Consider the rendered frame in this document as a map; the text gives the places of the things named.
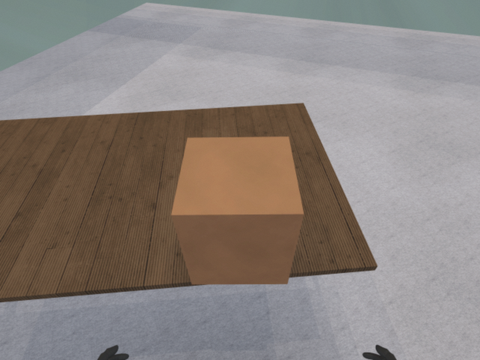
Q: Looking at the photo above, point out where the right robot hand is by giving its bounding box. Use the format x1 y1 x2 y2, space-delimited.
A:
362 345 397 360

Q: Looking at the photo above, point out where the left robot hand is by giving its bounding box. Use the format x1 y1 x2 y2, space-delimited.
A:
97 345 129 360

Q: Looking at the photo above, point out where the table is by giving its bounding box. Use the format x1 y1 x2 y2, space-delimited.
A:
0 103 377 302

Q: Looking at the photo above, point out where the carton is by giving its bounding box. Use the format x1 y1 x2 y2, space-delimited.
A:
171 136 304 284

